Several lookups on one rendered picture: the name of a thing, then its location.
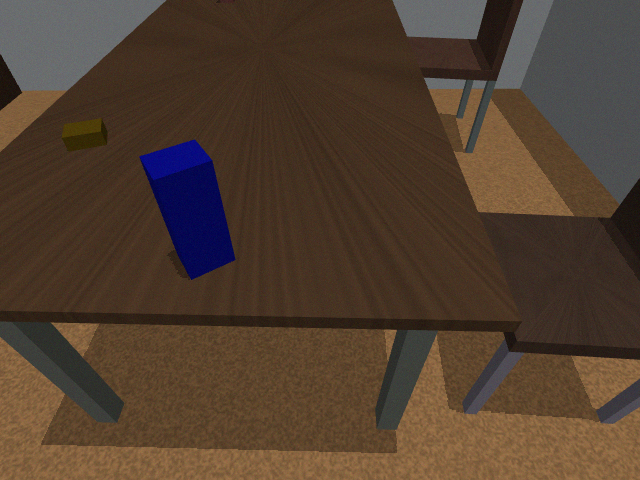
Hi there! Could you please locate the table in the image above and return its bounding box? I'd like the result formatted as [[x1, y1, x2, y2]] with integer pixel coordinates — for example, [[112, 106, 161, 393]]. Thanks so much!
[[0, 0, 522, 430]]

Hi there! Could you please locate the chair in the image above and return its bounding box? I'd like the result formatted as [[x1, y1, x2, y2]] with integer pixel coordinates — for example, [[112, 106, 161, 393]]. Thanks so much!
[[462, 178, 640, 424], [408, 0, 523, 153]]

